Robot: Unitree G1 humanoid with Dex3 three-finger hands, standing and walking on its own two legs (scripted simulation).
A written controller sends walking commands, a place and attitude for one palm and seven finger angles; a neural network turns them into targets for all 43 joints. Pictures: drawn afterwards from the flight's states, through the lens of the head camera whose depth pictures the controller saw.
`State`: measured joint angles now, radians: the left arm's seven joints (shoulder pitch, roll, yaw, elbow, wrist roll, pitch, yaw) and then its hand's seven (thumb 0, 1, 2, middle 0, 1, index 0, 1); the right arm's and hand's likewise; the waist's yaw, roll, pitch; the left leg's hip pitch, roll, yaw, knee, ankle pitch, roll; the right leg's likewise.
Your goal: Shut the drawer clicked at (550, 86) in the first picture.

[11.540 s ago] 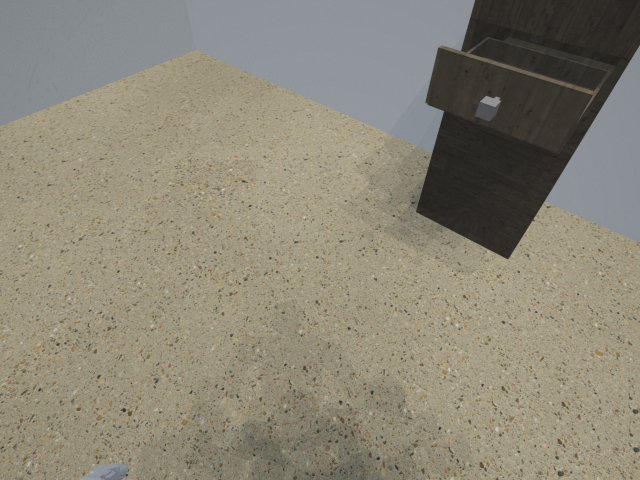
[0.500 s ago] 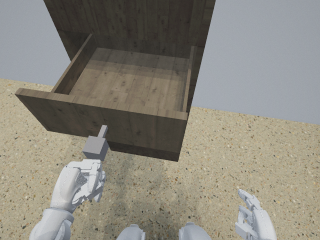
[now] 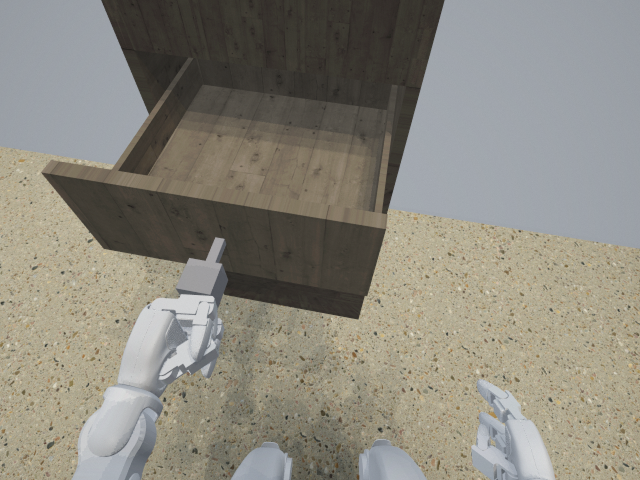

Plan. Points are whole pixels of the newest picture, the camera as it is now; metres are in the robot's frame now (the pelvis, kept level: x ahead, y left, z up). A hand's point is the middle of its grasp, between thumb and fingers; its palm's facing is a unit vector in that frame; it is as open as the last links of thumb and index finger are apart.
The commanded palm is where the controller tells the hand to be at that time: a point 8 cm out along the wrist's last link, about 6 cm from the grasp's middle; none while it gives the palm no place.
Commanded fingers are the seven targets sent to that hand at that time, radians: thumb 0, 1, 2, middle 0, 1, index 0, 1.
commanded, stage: push the drawer shut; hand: left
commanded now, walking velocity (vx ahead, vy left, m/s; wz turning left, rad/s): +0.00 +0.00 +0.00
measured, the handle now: (209, 268) +0.35 +0.15 +0.06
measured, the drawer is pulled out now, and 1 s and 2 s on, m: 0.25 0.12 0.00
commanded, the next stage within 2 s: none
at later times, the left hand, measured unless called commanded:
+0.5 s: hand (228, 297) +0.32 +0.12 +0.05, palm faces -0.20 -0.98 -0.04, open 3.1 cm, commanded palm +0.32 +0.17 +0.06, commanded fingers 0.00 0.90 0.90 -1.40 -1.60 -1.40 -1.60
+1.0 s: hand (245, 252) +0.38 +0.11 +0.05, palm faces -0.18 -0.98 -0.03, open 3.1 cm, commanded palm +0.38 +0.16 +0.06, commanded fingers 0.00 0.90 0.90 -1.40 -1.60 -1.40 -1.60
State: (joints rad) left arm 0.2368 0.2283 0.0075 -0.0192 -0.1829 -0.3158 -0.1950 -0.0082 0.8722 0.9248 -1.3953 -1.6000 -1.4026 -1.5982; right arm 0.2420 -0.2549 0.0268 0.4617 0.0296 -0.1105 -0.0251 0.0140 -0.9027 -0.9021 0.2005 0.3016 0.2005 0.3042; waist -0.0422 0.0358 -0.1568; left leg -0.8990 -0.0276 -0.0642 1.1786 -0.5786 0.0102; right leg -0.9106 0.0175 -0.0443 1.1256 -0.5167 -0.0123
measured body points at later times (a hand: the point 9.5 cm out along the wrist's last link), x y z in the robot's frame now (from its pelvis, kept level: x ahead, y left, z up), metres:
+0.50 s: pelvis -0.01 +0.00 +0.01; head +0.07 +0.01 +0.45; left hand +0.33 +0.17 +0.05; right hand +0.14 -0.25 -0.08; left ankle -0.01 +0.11 -0.65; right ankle +0.02 -0.12 -0.65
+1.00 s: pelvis +0.00 +0.00 +0.01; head +0.09 +0.00 +0.45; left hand +0.39 +0.16 +0.05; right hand +0.10 -0.26 -0.10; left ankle -0.01 +0.11 -0.65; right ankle +0.02 -0.12 -0.65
